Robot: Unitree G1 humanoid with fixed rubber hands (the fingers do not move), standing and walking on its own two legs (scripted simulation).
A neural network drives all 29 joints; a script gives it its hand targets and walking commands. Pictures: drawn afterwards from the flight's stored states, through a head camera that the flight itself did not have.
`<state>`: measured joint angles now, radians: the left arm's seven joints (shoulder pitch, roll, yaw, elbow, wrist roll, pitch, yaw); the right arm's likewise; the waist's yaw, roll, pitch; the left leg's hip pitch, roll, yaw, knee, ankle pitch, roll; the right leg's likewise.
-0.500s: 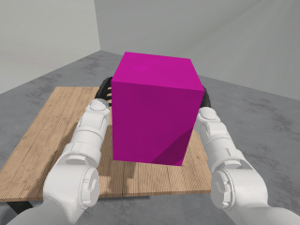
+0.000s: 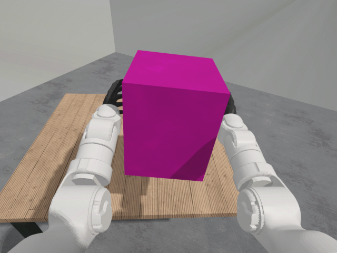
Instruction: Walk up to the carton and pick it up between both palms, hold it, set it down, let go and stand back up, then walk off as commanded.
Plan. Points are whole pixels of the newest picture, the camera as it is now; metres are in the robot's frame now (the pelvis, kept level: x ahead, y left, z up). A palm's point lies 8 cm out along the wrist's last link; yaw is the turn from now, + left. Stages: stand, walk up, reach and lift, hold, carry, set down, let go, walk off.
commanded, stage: reach and lift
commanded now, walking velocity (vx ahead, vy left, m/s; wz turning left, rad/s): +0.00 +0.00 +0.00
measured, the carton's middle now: (169, 114) +0.41 -0.03 +0.17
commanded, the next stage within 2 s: hold in 0.46 s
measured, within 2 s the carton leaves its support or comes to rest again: neither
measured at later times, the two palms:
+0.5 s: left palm (108, 106) +0.39 +0.12 +0.21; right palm (227, 113) +0.38 -0.17 +0.19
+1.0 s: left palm (104, 104) +0.38 +0.13 +0.22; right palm (228, 109) +0.37 -0.16 +0.21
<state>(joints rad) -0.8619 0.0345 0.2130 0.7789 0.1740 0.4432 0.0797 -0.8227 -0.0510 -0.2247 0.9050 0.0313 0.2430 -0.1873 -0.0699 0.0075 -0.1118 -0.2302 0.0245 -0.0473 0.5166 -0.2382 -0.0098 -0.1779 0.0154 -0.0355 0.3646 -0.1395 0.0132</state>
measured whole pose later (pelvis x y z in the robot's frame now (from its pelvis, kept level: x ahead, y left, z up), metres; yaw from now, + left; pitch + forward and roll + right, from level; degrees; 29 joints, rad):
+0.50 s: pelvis +0.00 +0.00 +0.00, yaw +0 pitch -4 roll -3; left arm -0.86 0.03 0.22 0.71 0.19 0.50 0.07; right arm -0.84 -0.06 -0.20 0.88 0.06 0.28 -0.20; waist -0.07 0.01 -0.10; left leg -0.21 0.03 -0.05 0.52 -0.24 -0.01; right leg -0.15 0.02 -0.04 0.35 -0.13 0.01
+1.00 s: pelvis -0.01 +0.00 +0.00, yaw +0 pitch -5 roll -3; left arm -0.86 0.03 0.24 0.66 0.20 0.56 0.05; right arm -0.85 -0.06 -0.18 0.84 0.08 0.32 -0.21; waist -0.07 0.01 -0.10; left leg -0.20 0.03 -0.05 0.52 -0.23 -0.01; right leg -0.14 0.02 -0.04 0.35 -0.13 0.01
